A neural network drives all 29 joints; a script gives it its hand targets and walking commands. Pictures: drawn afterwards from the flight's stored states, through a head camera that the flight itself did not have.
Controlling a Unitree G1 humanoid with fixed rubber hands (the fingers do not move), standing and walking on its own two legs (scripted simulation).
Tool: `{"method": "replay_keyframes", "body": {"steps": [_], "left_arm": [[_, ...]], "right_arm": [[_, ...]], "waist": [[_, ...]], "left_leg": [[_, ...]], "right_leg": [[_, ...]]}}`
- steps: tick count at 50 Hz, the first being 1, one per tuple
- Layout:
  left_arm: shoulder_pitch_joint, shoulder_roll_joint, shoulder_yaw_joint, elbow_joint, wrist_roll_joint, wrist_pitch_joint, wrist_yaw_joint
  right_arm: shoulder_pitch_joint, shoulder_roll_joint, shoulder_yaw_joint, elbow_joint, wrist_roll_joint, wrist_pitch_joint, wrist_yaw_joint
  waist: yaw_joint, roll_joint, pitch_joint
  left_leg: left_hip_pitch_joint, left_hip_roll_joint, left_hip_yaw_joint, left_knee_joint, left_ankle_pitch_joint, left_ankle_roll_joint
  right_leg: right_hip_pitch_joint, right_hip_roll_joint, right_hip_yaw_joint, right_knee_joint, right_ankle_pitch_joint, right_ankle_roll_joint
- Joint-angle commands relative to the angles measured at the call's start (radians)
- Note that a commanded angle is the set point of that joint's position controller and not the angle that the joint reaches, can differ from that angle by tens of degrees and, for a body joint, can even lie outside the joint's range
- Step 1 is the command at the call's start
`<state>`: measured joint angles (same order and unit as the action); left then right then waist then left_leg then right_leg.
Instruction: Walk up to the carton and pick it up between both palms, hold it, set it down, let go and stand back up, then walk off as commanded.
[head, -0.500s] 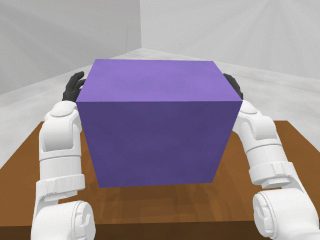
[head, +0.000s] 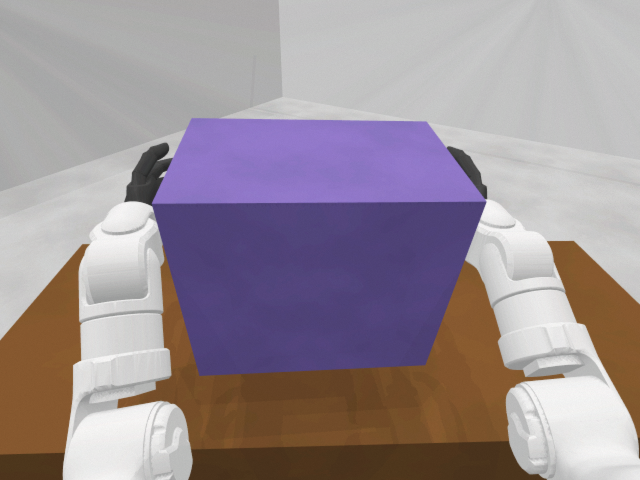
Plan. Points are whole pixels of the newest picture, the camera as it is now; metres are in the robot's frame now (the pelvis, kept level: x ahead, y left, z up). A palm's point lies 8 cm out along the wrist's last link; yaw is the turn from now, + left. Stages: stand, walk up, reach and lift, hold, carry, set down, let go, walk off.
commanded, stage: hold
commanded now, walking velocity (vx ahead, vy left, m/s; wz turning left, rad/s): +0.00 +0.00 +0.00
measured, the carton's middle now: (314, 247) +0.35 -0.01 +0.20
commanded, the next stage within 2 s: set down in 0.66 s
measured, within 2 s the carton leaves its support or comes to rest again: neither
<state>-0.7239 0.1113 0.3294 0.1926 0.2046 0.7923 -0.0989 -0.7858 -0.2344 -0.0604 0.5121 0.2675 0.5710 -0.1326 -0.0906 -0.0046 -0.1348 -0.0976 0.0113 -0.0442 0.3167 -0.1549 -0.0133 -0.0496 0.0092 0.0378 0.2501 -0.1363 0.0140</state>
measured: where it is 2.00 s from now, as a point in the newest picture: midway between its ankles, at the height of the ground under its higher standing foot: outside the picture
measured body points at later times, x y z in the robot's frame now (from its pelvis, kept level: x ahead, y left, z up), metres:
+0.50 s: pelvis +0.00 +0.00 +0.00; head -0.08 +0.01 +0.44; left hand +0.38 +0.18 +0.26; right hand +0.37 -0.20 +0.25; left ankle +0.02 +0.13 -0.75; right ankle +0.01 -0.13 -0.75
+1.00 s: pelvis +0.00 +0.00 +0.00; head -0.08 +0.01 +0.44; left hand +0.37 +0.19 +0.28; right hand +0.37 -0.19 +0.25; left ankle +0.02 +0.13 -0.75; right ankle +0.00 -0.13 -0.75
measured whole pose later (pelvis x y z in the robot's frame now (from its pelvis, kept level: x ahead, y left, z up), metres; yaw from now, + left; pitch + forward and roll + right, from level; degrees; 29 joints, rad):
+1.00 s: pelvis +0.00 +0.00 +0.00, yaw +2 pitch -7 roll -1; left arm -0.77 0.07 0.40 0.25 0.29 0.61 -0.17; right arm -0.75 -0.14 -0.19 0.57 0.10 0.35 -0.06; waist -0.09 -0.02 -0.08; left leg -0.04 -0.01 -0.08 0.31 -0.15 -0.01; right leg 0.02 -0.01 0.00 0.26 -0.15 0.02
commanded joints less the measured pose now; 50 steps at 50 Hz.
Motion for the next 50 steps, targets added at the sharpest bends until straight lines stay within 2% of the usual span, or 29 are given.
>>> {"method": "replay_keyframes", "body": {"steps": [1,2,4,6,7,8,11,12,13,18,24,27,29,31,33,34,35,37,38,41,43,44,46,47,50], "left_arm": [[-0.599,-0.472,-0.368,-0.077,-0.16,-0.04,-0.152],[-0.606,-0.475,-0.384,-0.081,-0.165,-0.042,-0.153],[-0.61,-0.481,-0.378,-0.089,-0.164,-0.045,-0.148],[-0.608,-0.481,-0.382,-0.081,-0.164,-0.043,-0.15],[-0.596,-0.471,-0.369,-0.072,-0.16,-0.041,-0.15],[-0.601,-0.478,-0.38,-0.077,-0.166,-0.042,-0.15],[-0.594,-0.48,-0.386,-0.097,-0.168,-0.042,-0.149],[-0.591,-0.477,-0.376,-0.094,-0.166,-0.041,-0.149],[-0.598,-0.475,-0.377,-0.083,-0.169,-0.039,-0.151],[-0.595,-0.472,-0.38,-0.082,-0.164,-0.039,-0.156],[-0.601,-0.475,-0.373,-0.065,-0.161,-0.042,-0.154],[-0.597,-0.483,-0.386,-0.083,-0.169,-0.043,-0.152],[-0.593,-0.478,-0.385,-0.094,-0.167,-0.042,-0.152],[-0.602,-0.478,-0.385,-0.09,-0.166,-0.042,-0.152],[-0.596,-0.473,-0.37,-0.078,-0.155,-0.039,-0.154],[-0.565,-0.491,-0.407,-0.141,-0.171,-0.049,-0.14],[-0.575,-0.493,-0.431,-0.183,-0.18,-0.046,-0.14],[-0.578,-0.46,-0.372,-0.125,-0.152,-0.051,-0.145],[-0.581,-0.452,-0.337,-0.104,-0.13,-0.056,-0.151],[-0.606,-0.457,-0.335,-0.11,-0.111,-0.105,-0.158],[-0.606,-0.455,-0.319,-0.095,-0.083,-0.143,-0.162],[-0.58,-0.453,-0.297,-0.052,-0.063,-0.16,-0.17],[-0.542,-0.446,-0.262,0.032,-0.02,-0.189,-0.189],[-0.507,-0.439,-0.236,0.07,-0.001,-0.196,-0.2],[-0.473,-0.447,-0.241,0.088,0.019,-0.228,-0.215]], "right_arm": [[-0.748,0.522,0.298,-0.292,0.141,-0.045,0.147],[-0.737,0.518,0.288,-0.271,0.131,-0.043,0.148],[-0.737,0.532,0.3,-0.268,0.138,-0.045,0.151],[-0.736,0.526,0.292,-0.262,0.138,-0.046,0.151],[-0.743,0.526,0.297,-0.27,0.141,-0.046,0.152],[-0.743,0.526,0.294,-0.279,0.141,-0.047,0.147],[-0.738,0.519,0.299,-0.292,0.143,-0.049,0.145],[-0.736,0.519,0.303,-0.293,0.146,-0.046,0.146],[-0.735,0.516,0.295,-0.283,0.139,-0.041,0.144],[-0.728,0.518,0.29,-0.269,0.138,-0.041,0.145],[-0.753,0.524,0.291,-0.285,0.132,-0.048,0.149],[-0.73,0.515,0.287,-0.273,0.134,-0.044,0.146],[-0.734,0.51,0.294,-0.29,0.145,-0.048,0.146],[-0.722,0.509,0.288,-0.261,0.134,-0.045,0.146],[-0.727,0.515,0.288,-0.257,0.133,-0.041,0.149],[-0.68,0.563,0.36,-0.336,0.19,-0.06,0.149],[-0.683,0.55,0.364,-0.365,0.204,-0.062,0.148],[-0.711,0.519,0.315,-0.343,0.171,-0.07,0.142],[-0.712,0.509,0.287,-0.316,0.148,-0.075,0.147],[-0.719,0.513,0.252,-0.296,0.077,-0.147,0.17],[-0.715,0.507,0.229,-0.283,0.027,-0.205,0.18],[-0.694,0.51,0.205,-0.245,-0.01,-0.229,0.185],[-0.64,0.498,0.148,-0.162,-0.084,-0.277,0.197],[-0.621,0.494,0.127,-0.152,-0.114,-0.297,0.201],[-0.578,0.476,0.093,-0.127,-0.171,-0.357,0.197]], "waist": [[0.005,0.01,-0.24],[-0.007,0.008,-0.236],[0.006,0.018,-0.246],[-0.001,0.026,-0.233],[0.009,0.016,-0.236],[-0.004,0.017,-0.255],[-0.005,0.018,-0.266],[0.005,0.014,-0.26],[-0.004,0.008,-0.245],[-0.005,0.023,-0.239],[0.005,0.006,-0.239],[-0.011,0.015,-0.254],[-0.005,0.027,-0.269],[-0.012,0.028,-0.24],[0.004,0.02,-0.23],[0.036,0.007,-0.251],[0.011,0.017,-0.283],[-0.005,0.003,-0.232],[0.001,0.007,-0.202],[0.015,0.034,-0.213],[0.013,0.012,-0.207],[0.014,-0.001,-0.175],[-0.009,0.0,-0.095],[0.0,-0.013,-0.061],[-0.012,-0.019,-0.039]], "left_leg": [[0.026,-0.055,0.043,-0.042,0.152,-0.009],[0.022,-0.054,0.042,-0.043,0.135,-0.013],[0.024,-0.051,0.042,-0.045,0.15,-0.013],[0.022,-0.054,0.042,-0.042,0.151,-0.016],[0.02,-0.055,0.044,-0.043,0.152,-0.013],[0.027,-0.054,0.041,-0.039,0.157,-0.014],[0.036,-0.056,0.04,-0.037,0.175,-0.015],[0.033,-0.055,0.039,-0.035,0.178,-0.012],[0.028,-0.056,0.041,-0.041,0.16,-0.012],[0.02,-0.055,0.041,-0.043,0.147,-0.014],[0.01,-0.054,0.043,-0.048,0.136,-0.009],[0.026,-0.052,0.036,-0.044,0.158,-0.015],[0.031,-0.056,0.039,-0.036,0.184,-0.019],[0.029,-0.054,0.041,-0.043,0.154,-0.018],[0.014,-0.052,0.04,-0.047,0.129,-0.012],[0.075,-0.057,0.038,-0.015,0.249,0.017],[0.117,-0.061,0.028,0.009,0.325,0.008],[0.113,-0.062,0.03,0.005,0.27,0.011],[0.087,-0.06,0.036,-0.015,0.206,0.018],[0.058,-0.052,0.048,-0.03,0.157,0.009],[0.072,-0.051,0.052,-0.034,0.146,0.009],[0.069,-0.05,0.052,-0.039,0.118,0.013],[0.036,-0.049,0.059,-0.075,0.006,0.018],[0.024,-0.049,0.067,-0.086,-0.025,0.026],[0.049,-0.052,0.075,-0.094,-0.01,0.025]], "right_leg": [[0.092,0.048,-0.019,-0.011,0.173,-0.003],[0.088,0.049,-0.017,-0.014,0.157,-0.003],[0.091,0.049,-0.017,-0.012,0.167,-0.004],[0.086,0.049,-0.018,-0.013,0.173,-0.005],[0.089,0.05,-0.018,-0.013,0.17,-0.003],[0.095,0.048,-0.015,-0.013,0.187,-0.004],[0.11,0.05,-0.018,-0.009,0.205,-0.001],[0.104,0.051,-0.019,-0.007,0.199,0.0],[0.103,0.05,-0.018,-0.011,0.186,0.001],[0.093,0.046,-0.014,-0.014,0.177,-0.004],[0.088,0.047,-0.018,-0.014,0.161,0.0],[0.101,0.049,-0.017,-0.015,0.185,-0.005],[0.112,0.052,-0.019,-0.009,0.2,-0.003],[0.096,0.05,-0.018,-0.013,0.17,-0.003],[0.095,0.048,-0.016,-0.014,0.149,-0.005],[0.138,0.05,-0.045,-0.018,0.201,0.009],[0.14,0.056,-0.05,-0.012,0.251,0.008],[0.093,0.051,-0.054,-0.023,0.205,0.013],[0.075,0.047,-0.052,-0.031,0.147,0.013],[0.074,0.042,-0.063,-0.027,0.085,0.006],[0.103,0.042,-0.078,-0.027,0.075,0.007],[0.097,0.036,-0.086,-0.034,0.056,0.01],[0.078,0.026,-0.107,-0.047,-0.045,0.012],[0.074,0.022,-0.114,-0.052,-0.073,0.015],[0.098,0.023,-0.136,-0.049,-0.063,0.016]]}}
